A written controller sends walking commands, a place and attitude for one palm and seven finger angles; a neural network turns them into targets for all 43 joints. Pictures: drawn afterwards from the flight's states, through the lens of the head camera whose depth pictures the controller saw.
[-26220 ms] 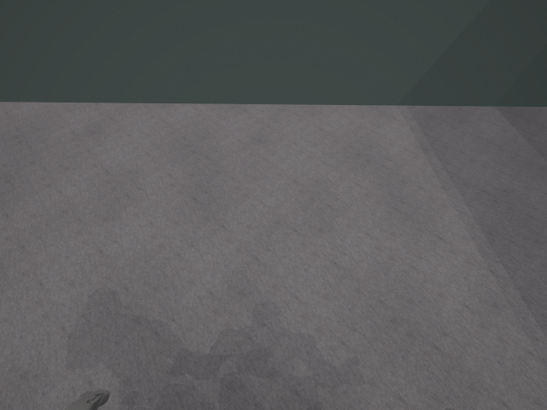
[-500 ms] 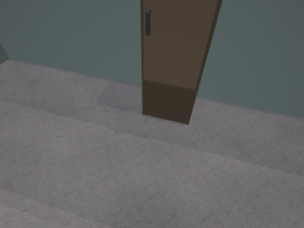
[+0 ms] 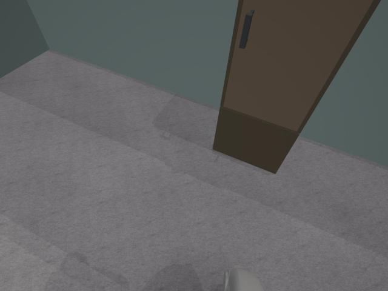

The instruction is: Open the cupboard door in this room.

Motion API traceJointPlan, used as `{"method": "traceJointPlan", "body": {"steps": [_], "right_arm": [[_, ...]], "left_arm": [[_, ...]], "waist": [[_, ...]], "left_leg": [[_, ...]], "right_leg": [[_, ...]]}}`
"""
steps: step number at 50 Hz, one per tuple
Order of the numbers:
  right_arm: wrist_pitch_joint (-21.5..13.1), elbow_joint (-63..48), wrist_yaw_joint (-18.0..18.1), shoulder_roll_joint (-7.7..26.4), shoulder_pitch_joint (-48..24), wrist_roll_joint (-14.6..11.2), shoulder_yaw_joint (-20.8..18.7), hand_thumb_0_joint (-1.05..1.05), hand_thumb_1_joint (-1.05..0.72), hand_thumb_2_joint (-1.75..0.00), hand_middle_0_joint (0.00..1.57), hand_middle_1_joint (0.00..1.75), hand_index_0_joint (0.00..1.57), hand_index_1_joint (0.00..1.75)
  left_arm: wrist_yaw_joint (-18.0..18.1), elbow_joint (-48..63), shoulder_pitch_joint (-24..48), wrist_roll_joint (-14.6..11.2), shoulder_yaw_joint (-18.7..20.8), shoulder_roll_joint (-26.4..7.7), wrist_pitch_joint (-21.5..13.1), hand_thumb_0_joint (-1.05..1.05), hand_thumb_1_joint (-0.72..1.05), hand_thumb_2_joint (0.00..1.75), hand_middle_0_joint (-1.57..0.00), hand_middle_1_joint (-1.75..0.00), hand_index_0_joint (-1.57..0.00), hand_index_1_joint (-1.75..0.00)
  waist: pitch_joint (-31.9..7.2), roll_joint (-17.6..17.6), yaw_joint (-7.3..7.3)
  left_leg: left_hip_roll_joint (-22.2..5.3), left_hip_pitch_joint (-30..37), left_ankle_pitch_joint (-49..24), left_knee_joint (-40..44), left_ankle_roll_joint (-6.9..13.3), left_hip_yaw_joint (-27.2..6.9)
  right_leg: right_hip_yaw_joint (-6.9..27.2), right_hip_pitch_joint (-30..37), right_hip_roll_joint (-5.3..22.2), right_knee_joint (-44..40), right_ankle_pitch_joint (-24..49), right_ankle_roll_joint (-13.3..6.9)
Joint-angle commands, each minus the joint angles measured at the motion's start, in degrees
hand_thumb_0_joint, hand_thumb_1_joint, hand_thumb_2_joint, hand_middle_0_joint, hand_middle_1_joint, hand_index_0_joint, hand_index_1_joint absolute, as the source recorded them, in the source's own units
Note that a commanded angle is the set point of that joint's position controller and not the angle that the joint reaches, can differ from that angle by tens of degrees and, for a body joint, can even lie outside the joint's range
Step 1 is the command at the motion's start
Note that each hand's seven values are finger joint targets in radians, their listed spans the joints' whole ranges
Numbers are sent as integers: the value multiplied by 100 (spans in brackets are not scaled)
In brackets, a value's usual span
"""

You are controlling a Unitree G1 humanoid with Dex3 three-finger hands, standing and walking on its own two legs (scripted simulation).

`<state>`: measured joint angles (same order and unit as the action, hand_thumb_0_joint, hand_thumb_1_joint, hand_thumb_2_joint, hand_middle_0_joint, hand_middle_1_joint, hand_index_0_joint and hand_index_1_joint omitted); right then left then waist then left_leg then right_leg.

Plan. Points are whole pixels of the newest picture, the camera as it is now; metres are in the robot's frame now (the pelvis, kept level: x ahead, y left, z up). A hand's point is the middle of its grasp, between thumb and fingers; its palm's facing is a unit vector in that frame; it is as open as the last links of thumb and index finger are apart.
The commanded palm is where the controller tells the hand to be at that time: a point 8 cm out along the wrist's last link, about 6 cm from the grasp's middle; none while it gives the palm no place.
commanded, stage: turn to face it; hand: left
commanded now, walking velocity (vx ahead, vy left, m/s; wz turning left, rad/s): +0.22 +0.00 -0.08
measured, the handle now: (247, 29) +0.97 -0.16 +0.06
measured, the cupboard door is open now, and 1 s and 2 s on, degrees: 0 0 0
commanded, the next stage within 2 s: take the last steps up to it in 0.80 s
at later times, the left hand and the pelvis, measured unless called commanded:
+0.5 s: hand (133, 260) +0.21 +0.15 -0.17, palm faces -0.10 -0.96 -0.26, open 7.3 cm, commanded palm none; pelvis +0.15 -0.04 -0.01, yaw -10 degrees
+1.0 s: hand (142, 215) +0.33 +0.15 -0.17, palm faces -0.36 -0.90 -0.24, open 7.4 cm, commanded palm none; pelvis +0.19 -0.02 +0.00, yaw -23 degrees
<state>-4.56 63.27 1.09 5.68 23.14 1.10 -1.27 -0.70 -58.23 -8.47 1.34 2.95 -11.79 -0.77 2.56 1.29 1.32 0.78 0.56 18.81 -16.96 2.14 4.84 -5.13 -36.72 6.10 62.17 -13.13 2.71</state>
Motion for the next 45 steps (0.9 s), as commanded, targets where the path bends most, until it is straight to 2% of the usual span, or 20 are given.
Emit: {"method": "traceJointPlan", "body": {"steps": [1, 4, 6, 7, 8, 9, 10, 11, 12, 15, 20, 27, 31, 32, 33, 34, 35, 36, 39, 45], "right_arm": [[-31, -64, 94, 911, 492, 3, -228, 0, -90, -90, 20, 30, 20, 30], [18, -28, 112, 1181, 255, -18, -291, 0, -90, -90, 20, 30, 20, 30], [58, -113, 110, 1330, -41, -66, -342, 0, -90, -90, 20, 30, 20, 30], [74, -153, 82, 1254, -102, -95, -351, 0, -90, -90, 20, 30, 20, 30], [72, -232, 38, 905, 225, -173, -312, 0, -90, -90, 20, 30, 20, 30], [114, -316, 93, 861, 447, -204, -274, 0, -90, -90, 20, 30, 20, 30], [212, -300, 105, 850, 181, -213, -265, 0, -90, -90, 20, 30, 20, 30], [263, -388, 48, 764, -166, -157, -233, 0, -90, -90, 20, 30, 20, 30], [322, -475, 33, 833, -485, -104, -245, 0, -90, -90, 20, 30, 20, 30], [509, -552, 21, 752, -445, -19, -219, 0, -90, -90, 20, 30, 20, 30], [586, -857, -4, 906, -917, 7, -220, 0, -90, -90, 20, 30, 20, 30], [514, -1259, 13, 1066, -1635, -55, -216, 0, -90, -90, 20, 30, 20, 30], [406, -1142, 69, 1082, -1185, -98, -217, 0, -90, -90, 20, 30, 20, 30], [363, -1090, 99, 1256, -996, -99, -248, 0, -90, -90, 20, 30, 20, 30], [325, -1123, 106, 1622, -908, -40, -315, 0, -90, -90, 20, 30, 20, 30], [398, -1264, 86, 1966, -1098, -7, -388, 0, -90, -90, 20, 30, 20, 30], [450, -1356, 84, 1866, -1307, 44, -338, 0, -90, -90, 20, 30, 20, 30], [421, -1335, 122, 1561, -1510, 36, -251, 0, -90, -90, 20, 30, 20, 30], [368, -1321, 139, 1332, -1440, 24, -189, 0, -90, -90, 20, 30, 20, 30], [350, -940, 130, 1372, -626, 54, -293, 0, -90, -90, 20, 30, 20, 30]], "left_arm": [[-65, 615, 691, -62, -45, -2, -135, 0, 90, 90, -20, -30, -20, -30], [-7, 409, -114, -69, -38, -94, -188, 0, 90, 90, -20, -30, -20, -30], [41, -5, -1345, -24, 54, -300, -199, 0, 90, 90, -20, -30, -20, -30], [74, -201, -1973, 20, 144, -634, -257, 0, 90, 90, -20, -30, -20, -30], [137, -275, -2324, 61, 282, -1165, -309, 0, 90, 90, -20, -30, -20, -30], [163, -219, -2187, -86, 293, -1408, -309, 0, 90, 90, -20, -30, -20, -30], [206, -58, -1640, -125, 286, -1171, -290, 0, 90, 90, -20, -30, -20, -30], [221, 106, -1118, -106, 257, -1006, -257, 0, 90, 90, -20, -30, -20, -30], [229, 218, -786, -122, 211, -847, -205, 0, 90, 90, -20, -30, -20, -30], [238, 367, -271, -43, 206, -747, -166, 0, 90, 90, -20, -30, -20, -30], [141, 353, -498, -15, 273, -873, -82, 0, 90, 90, -20, -30, -20, -30], [107, 489, -599, 18, 347, -1064, 50, 0, 90, 90, -20, -30, -20, -30], [140, 561, -439, -38, 354, -1087, 103, 0, 90, 90, -20, -30, -20, -30], [138, 619, -384, -78, 309, -962, 121, 0, 90, 90, -20, -30, -20, -30], [114, 703, -444, -122, 260, -695, 136, 0, 90, 90, -20, -30, -20, -30], [70, 761, -441, -99, 216, -562, 142, 0, 90, 90, -20, -30, -20, -30], [80, 753, -414, -35, 271, -676, 184, 0, 90, 90, -20, -30, -20, -30], [99, 616, -504, 11, 317, -746, 268, 0, 90, 90, -20, -30, -20, -30], [46, 501, -671, -6, 313, -634, 269, 0, 90, 90, -20, -30, -20, -30], [43, 603, -130, -41, 144, -357, 249, 0, 90, 90, -20, -30, -20, -30]], "waist": [[618, -789, 97], [131, -852, -243], [-304, -732, -762], [-548, -304, -1040], [-1140, 1078, -999], [-1386, 1347, -682], [-958, 733, -563], [-570, 715, -487], [-313, 178, -363], [-529, 57, -5], [-736, 480, -144], [-508, 672, -350], [-769, 569, -125], [-829, 283, -26], [-832, -799, 28], [-440, -1755, -54], [-125, -1230, -115], [-27, -1489, -254], [-72, -937, -374], [-261, -1051, -21]], "left_leg": [[-1366, 108, -4082, 342, 452, -331], [-1463, 284, -5522, -521, 351, -157], [-1321, 6, -5365, -1713, 88, 129], [-1027, -722, -4265, -2954, -96, 267], [-157, -2035, -499, -4933, -277, 298], [135, -2425, 1718, -6327, -346, -271], [-235, -2411, 1362, -6437, -322, -787], [-428, -2704, 1029, -6337, -356, -716], [-554, -2627, 762, -6094, -372, -743], [-643, -2096, 518, -5030, -499, -543], [-501, -2429, 199, -4082, -606, -449], [-291, -2262, 502, -2771, -570, -475], [-161, -1021, -269, -965, -495, -383], [-440, -303, -496, -460, -414, -540], [-1473, 128, -563, 83, -58, -1668], [-2532, -289, -1337, 363, 398, -2515], [-2666, -1021, -1625, 283, 713, -2239], [-2257, -1206, -2106, 306, 572, -1788], [-1702, -950, -3218, -94, 429, -868], [-1726, -92, -4391, -484, 574, -532]], "right_leg": [[-149, -143, -39, -1730, 282, -131], [-315, 1187, -464, -2583, 500, -384], [-390, 2516, -628, -3051, 1295, -494], [-52, 3581, -302, -3239, 2329, -633], [1985, 4665, 1072, -3144, 4807, -1306], [3137, 4524, 2011, -3560, 6388, -2006], [2917, 3808, 1870, -3933, 5009, -2088], [2785, 3246, 1589, -4171, 3781, -1936], [2434, 2558, 1279, -4278, 3036, -1748], [1615, 1697, 850, -4458, 2238, -1361], [1882, 2063, 500, -4491, 1467, -1276], [2460, 2256, 521, -4466, 923, -1322], [2416, 2093, 315, -3935, 1432, -999], [2205, 1561, 61, -3647, 978, -770], [1640, 795, -556, -2809, 7, -477], [861, 307, -898, -1641, -1730, -216], [896, 549, -706, -820, -1792, -134], [1015, 574, -639, -378, -1495, -49], [753, 494, -571, 348, -1017, 5], [413, 641, -399, -803, -1179, 79]]}}
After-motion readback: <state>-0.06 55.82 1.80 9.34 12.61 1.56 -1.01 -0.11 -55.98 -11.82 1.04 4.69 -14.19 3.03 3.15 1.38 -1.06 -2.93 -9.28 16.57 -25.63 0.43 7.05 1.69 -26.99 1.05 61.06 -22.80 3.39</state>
